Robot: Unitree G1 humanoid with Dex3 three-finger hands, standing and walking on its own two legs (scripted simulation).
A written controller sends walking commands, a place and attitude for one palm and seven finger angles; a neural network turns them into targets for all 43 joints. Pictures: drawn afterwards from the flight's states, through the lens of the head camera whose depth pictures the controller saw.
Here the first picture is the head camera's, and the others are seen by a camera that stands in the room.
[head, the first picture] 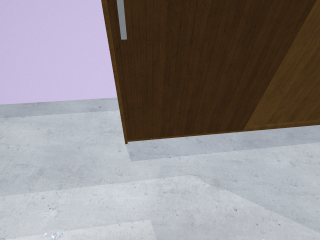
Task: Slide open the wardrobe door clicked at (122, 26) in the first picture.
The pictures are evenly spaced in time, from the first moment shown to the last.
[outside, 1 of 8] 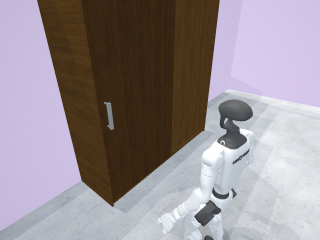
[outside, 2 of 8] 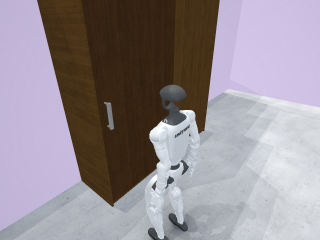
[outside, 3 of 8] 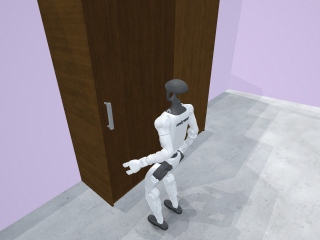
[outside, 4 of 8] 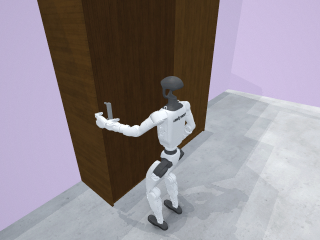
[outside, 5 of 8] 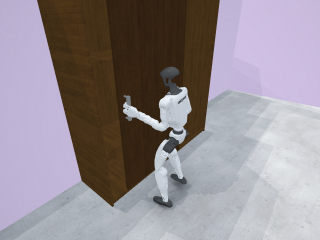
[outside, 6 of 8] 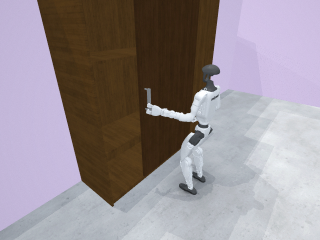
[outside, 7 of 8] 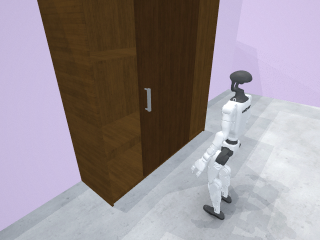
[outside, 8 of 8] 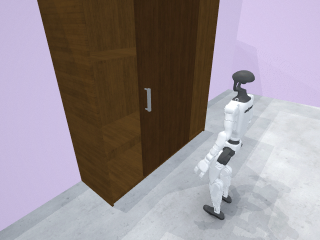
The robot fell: no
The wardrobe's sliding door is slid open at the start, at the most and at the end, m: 0.00 0.44 0.44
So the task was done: yes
